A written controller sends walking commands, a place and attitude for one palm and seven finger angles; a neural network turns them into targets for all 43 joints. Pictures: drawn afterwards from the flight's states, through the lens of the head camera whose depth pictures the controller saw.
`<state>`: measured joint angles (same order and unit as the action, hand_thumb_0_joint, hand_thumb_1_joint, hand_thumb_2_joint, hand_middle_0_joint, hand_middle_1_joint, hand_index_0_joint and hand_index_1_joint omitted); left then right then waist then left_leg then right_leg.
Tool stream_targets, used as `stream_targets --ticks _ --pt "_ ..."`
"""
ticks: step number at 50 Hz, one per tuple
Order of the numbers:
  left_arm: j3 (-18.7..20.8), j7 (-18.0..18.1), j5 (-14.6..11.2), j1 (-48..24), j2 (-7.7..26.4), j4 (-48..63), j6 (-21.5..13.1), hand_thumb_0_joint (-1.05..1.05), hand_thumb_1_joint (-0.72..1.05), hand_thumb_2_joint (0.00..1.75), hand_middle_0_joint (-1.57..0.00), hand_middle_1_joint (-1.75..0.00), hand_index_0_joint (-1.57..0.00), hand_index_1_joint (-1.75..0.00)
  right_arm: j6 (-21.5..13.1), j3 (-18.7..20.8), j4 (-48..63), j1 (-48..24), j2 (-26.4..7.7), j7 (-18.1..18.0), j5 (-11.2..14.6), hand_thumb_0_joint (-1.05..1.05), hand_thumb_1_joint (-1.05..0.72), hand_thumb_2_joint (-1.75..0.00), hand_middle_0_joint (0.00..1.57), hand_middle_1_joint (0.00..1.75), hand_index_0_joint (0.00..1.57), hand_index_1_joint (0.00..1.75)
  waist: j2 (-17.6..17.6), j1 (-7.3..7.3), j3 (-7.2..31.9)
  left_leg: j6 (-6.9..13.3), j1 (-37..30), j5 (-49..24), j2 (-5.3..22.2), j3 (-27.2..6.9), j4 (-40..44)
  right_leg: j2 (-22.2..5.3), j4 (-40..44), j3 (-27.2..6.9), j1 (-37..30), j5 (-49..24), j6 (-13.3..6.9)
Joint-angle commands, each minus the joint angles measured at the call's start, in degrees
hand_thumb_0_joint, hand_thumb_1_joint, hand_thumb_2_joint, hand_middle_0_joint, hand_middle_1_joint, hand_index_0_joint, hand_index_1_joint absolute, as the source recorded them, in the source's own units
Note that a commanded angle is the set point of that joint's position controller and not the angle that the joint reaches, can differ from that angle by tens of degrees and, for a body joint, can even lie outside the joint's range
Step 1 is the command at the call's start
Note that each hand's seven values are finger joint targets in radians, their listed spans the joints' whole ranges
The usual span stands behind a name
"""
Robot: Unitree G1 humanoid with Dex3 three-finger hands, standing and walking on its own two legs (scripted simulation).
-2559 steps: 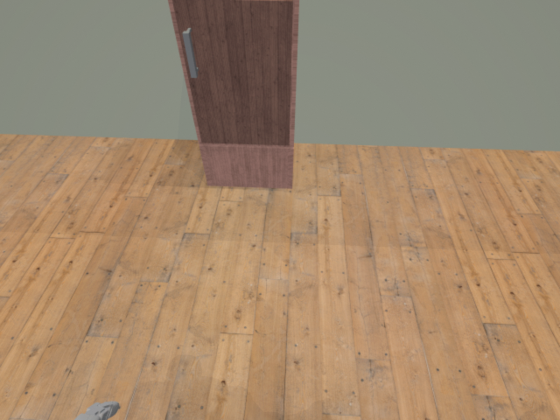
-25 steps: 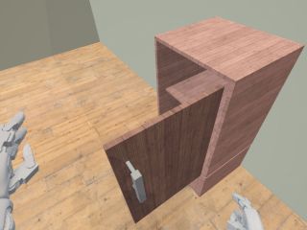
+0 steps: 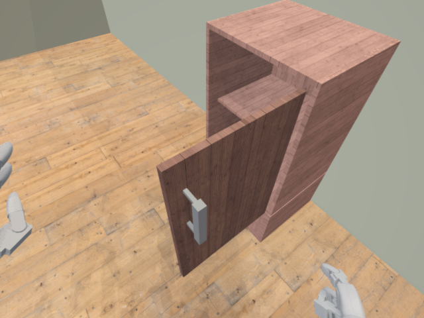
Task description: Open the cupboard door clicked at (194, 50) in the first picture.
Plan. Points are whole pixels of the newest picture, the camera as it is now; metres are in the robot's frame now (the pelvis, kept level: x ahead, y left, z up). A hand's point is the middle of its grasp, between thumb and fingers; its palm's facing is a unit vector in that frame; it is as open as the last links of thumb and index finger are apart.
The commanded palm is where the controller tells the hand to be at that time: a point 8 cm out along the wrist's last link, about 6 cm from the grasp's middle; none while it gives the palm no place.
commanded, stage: step back with the hand held close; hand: left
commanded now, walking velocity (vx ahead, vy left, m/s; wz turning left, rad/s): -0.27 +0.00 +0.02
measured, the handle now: (194, 217) +0.34 +0.06 -0.05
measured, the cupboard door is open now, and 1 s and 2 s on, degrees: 91 91 91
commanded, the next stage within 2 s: stop stepping back and stand still in 0.44 s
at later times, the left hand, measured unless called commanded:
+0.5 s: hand out of the picture +0.08 +0.33 +0.16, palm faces +0.57 -0.73 -0.37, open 7.4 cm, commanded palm +0.00 +0.35 +0.18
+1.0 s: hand out of the picture +0.01 +0.30 +0.16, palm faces +0.49 -0.79 -0.36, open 7.4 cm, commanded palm -0.04 +0.32 +0.18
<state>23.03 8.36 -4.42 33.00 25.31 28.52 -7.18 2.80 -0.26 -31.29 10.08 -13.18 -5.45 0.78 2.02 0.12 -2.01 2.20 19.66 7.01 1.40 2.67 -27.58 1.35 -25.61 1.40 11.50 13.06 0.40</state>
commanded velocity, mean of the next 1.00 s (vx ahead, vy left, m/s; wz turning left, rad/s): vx -0.08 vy -0.01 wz -0.04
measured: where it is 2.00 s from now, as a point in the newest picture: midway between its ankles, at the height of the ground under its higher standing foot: outside the picture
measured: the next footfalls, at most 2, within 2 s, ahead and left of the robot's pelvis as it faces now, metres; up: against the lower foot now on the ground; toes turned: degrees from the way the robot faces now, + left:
left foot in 0.38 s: +0.04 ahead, +0.11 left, +0.00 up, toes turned +6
right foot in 0.80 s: -0.23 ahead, -0.05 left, +0.00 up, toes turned -1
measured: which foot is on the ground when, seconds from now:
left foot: down 0.00-0.26, up 0.28-0.36, down 0.38-0.80, up 0.82-0.90, down 0.92-1.00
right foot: down 0.00-0.40, up 0.42-0.78, down 0.80-1.00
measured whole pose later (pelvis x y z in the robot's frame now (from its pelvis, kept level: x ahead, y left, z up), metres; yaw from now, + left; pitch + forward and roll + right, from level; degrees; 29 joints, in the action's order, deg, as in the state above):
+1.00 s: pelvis -0.19 +0.02 -0.02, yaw -2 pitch -3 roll +1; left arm 25.0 9.2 -4.2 28.5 23.3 25.1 -7.8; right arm -4.2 -0.7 -40.0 17.1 -13.1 -4.9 0.1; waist -2.0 -0.2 3.6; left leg 3.6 22.8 9.3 -1.5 5.1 -34.7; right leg 1.6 -35.9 1.4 2.5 29.6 -2.1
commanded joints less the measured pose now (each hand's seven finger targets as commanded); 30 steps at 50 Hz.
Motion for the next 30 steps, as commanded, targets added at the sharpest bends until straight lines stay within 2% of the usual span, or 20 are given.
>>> stream_targets --ticks 1,3,5,9,11,13,14,15,16,17,18,19,20,21,22,23,25,26,27,30 --pt "8.4 1.7 1.1 -1.9 10.2 12.2 -5.2 0.0 0.9 0.9 -0.2 -0.3 -0.2 -0.3 -4.6 2.9 9.2 -6.7 -8.1 -0.8 -0.4 0.0 -0.9 -0.9 0.2 0.3 0.2 0.3 6.7 -0.23 3.6 1.7 7.4 22.9 6.7 -10.6 13.2 -0.5 0.4 -2.5 -3.3 7.9 0.2" --pt "8.7 1.7 1.9 -2.5 9.2 13.0 -5.8 0.0 0.9 0.9 -0.2 -0.3 -0.2 -0.3 -5.3 3.0 9.5 -6.6 -8.1 -0.8 -0.7 0.0 -0.9 -0.9 0.2 0.3 0.2 0.3 9.8 -0.66 4.2 2.8 15.1 30.6 8.5 -12.9 17.0 1.5 -6.1 -1.5 -9.8 6.6 0.2" --pt "9.9 1.6 2.1 -2.8 9.8 14.1 -6.3 0.0 0.9 0.9 -0.2 -0.3 -0.2 -0.3 -6.1 3.3 9.3 -6.2 -7.8 -0.7 -0.9 0.0 -0.9 -0.9 0.2 0.3 0.2 0.3 10.4 -0.98 5.4 3.2 18.1 32.7 9.0 -14.0 18.1 2.6 -9.2 -1.0 -12.4 5.9 -0.2" --pt "10.6 1.6 1.4 0.2 10.3 16.7 -7.2 0.0 0.9 0.9 -0.2 -0.3 -0.2 -0.3 -7.8 3.6 8.7 -4.6 -6.9 0.1 -1.0 0.0 -0.9 -0.9 0.2 0.3 0.2 0.3 7.4 -0.55 8.5 1.4 11.4 28.3 6.3 -11.5 12.6 1.4 -4.5 -3.0 -6.6 9.0 -1.8" --pt "11.7 1.9 1.0 2.3 11.5 16.0 -7.1 0.0 0.9 0.9 -0.2 -0.3 -0.2 -0.3 -8.0 4.0 7.8 -3.6 -6.7 0.5 -1.1 0.0 -0.9 -0.9 0.2 0.3 0.2 0.3 1.9 -0.2 8.6 -0.4 5.5 24.8 3.0 -7.7 4.5 -2.0 3.0 -7.8 2.1 16.6 -3.5" --pt "9.6 2.5 0.6 0.5 10.1 15.5 -7.3 0.0 0.9 0.9 -0.2 -0.3 -0.2 -0.3 -7.7 4.6 5.5 -2.5 -6.1 0.8 -0.8 0.0 -0.9 -0.9 0.2 0.3 0.2 0.3 -9.0 0.82 7.2 -3.5 -8.8 14.4 -1.6 -3.0 -17.2 -12.6 14.0 -20.2 22.5 23.4 -8.4" --pt "8.3 3.0 1.0 -1.6 9.2 14.3 -6.9 0.0 0.9 0.9 -0.2 -0.3 -0.2 -0.3 -7.2 4.6 4.3 -2.3 -5.8 1.0 -1.0 0.0 -0.9 -0.9 0.2 0.3 0.2 0.3 -11.4 1.1 6.0 -3.8 -9.2 13.1 -1.8 -2.8 -24.0 -16.9 15.1 -22.5 25.2 20.6 -10.1" --pt "7.5 3.2 1.4 -3.4 8.5 13.4 -6.7 0.0 0.9 0.9 -0.2 -0.3 -0.2 -0.3 -7.1 4.5 3.9 -3.0 -5.6 1.1 -1.1 0.0 -0.9 -0.9 0.2 0.3 0.2 0.3 -12.1 1.11 5.4 -3.3 -8.4 13.8 -1.3 -3.6 -25.4 -17.3 13.7 -20.5 24.4 13.9 -9.9" --pt "7.3 3.5 1.9 -4.6 8.3 11.5 -6.3 0.0 0.9 0.9 -0.2 -0.3 -0.2 -0.3 -7.1 4.2 3.0 -2.6 -5.3 0.9 -1.4 0.0 -0.9 -0.9 0.2 0.3 0.2 0.3 -11.4 1.83 5.3 -2.9 -9.3 13.5 -0.7 -3.7 -21.4 -16.0 12.0 -18.2 24.9 10.6 -8.5" --pt "6.1 3.7 1.9 -6.7 7.7 10.8 -5.7 0.0 0.9 0.9 -0.2 -0.3 -0.2 -0.3 -6.9 3.4 3.4 -2.7 -4.9 0.6 -1.3 0.0 -0.9 -0.9 0.2 0.3 0.2 0.3 -11.2 1.82 3.3 -2.6 -10.5 14.2 0.8 -4.5 -12.8 -13.0 9.4 -13.8 25.9 13.8 -5.5" --pt "4.9 3.5 2.0 -8.8 7.4 10.9 -5.7 0.0 0.9 0.9 -0.2 -0.3 -0.2 -0.3 -6.9 3.2 3.7 -3.5 -5.9 -0.1 -1.1 0.0 -0.9 -0.9 0.2 0.3 0.2 0.3 -6.7 1.95 -0.1 -2.1 -9.0 14.4 1.3 -4.5 -2.7 -7.8 4.8 -10.2 25.5 15.8 -2.8" --pt "4.9 3.3 1.9 -11.5 7.6 11.9 -6.3 0.0 0.9 0.9 -0.2 -0.3 -0.2 -0.3 -7.6 3.2 4.3 -4.8 -7.9 -0.7 -1.0 0.0 -0.9 -0.9 0.2 0.3 0.2 0.3 3.7 1.44 -3.0 0.7 0.8 20.0 7.5 -12.9 9.2 -1.8 -5.9 -6.8 20.5 15.4 -0.6" --pt "6.2 3.6 2.5 -13.6 7.9 12.9 -7.1 0.0 0.9 0.9 -0.2 -0.3 -0.2 -0.3 -8.7 3.0 4.5 -5.2 -8.5 -1.1 -1.3 0.0 -0.9 -0.9 0.2 0.3 0.2 0.3 14.1 1.04 -2.1 5.3 12.5 26.2 17.3 -25.1 17.9 2.8 -21.8 -3.0 11.4 12.0 1.0" --pt "7.4 4.0 2.9 -15.9 9.7 11.9 -7.3 0.0 0.9 0.9 -0.2 -0.3 -0.2 -0.3 -9.6 3.2 3.7 -5.0 -6.0 -1.6 -2.1 0.0 -0.9 -0.9 0.2 0.3 0.2 0.3 12.3 1.16 -1.9 8.1 13.5 21.7 20.5 -28.5 18.8 3.1 -32.3 -5.6 11.7 13.4 0.8" --pt "8.9 3.5 2.6 -14.7 10.3 12.3 -8.1 0.0 0.9 0.9 -0.2 -0.3 -0.2 -0.3 -10.5 3.3 2.5 -5.0 -4.9 -0.7 -2.3 0.0 -0.9 -0.9 0.2 0.3 0.2 0.3 8.9 0.72 5.7 7.7 11.8 27.8 21.0 -26.3 19.8 3.0 -39.3 -7.6 7.7 14.0 0.5" --pt "8.3 3.1 2.8 -14.9 9.6 14.3 -8.3 0.0 0.9 0.9 -0.2 -0.3 -0.2 -0.3 -10.8 4.0 3.1 -4.9 -6.0 0.1 -2.4 0.0 -0.9 -0.9 0.2 0.3 0.2 0.3 7.4 0.73 5.9 7.8 12.0 28.0 20.3 -26.3 18.7 3.7 -42.2 -7.7 7.9 14.0 0.6" --pt "8.2 2.7 2.3 -11.9 8.8 17.5 -8.2 0.0 0.9 0.9 -0.2 -0.3 -0.2 -0.3 -11.3 4.9 3.2 -5.4 -6.0 1.4 -2.4 0.0 -0.9 -0.9 0.2 0.3 0.2 0.3 4.5 0.22 8.7 7.6 6.7 22.2 18.2 -20.5 15.7 3.0 -43.1 -6.7 9.7 12.6 0.7" --pt "8.7 2.6 2.1 -9.8 9.4 19.3 -8.1 0.0 0.9 0.9 -0.2 -0.3 -0.2 -0.3 -11.4 5.2 3.5 -6.3 -6.3 1.9 -2.1 0.0 -0.9 -0.9 0.2 0.3 0.2 0.3 5.3 -0.51 10.6 7.0 3.2 19.5 17.2 -17.6 14.2 2.8 -41.9 -5.6 10.1 12.2 0.8" --pt "6.4 2.4 1.8 -8.2 7.2 21.4 -7.8 0.0 0.9 0.9 -0.2 -0.3 -0.2 -0.3 -11.5 4.9 4.0 -6.3 -5.8 2.6 -2.0 0.0 -0.9 -0.9 0.2 0.3 0.2 0.3 7.7 -0.38 11.2 5.7 1.0 18.3 15.4 -15.6 14.8 3.3 -40.7 -3.7 10.7 13.5 0.7" --pt "6.3 2.0 1.1 -3.8 7.6 24.9 -7.4 0.0 0.9 0.9 -0.2 -0.3 -0.2 -0.3 -12.5 3.9 4.0 -4.8 -5.0 3.9 -1.4 0.0 -0.9 -0.9 0.2 0.3 0.2 0.3 15.4 -0.24 13.6 0.4 -6.5 27.4 11.2 -12.9 20.9 4.8 -29.0 2.3 8.9 17.3 -0.1"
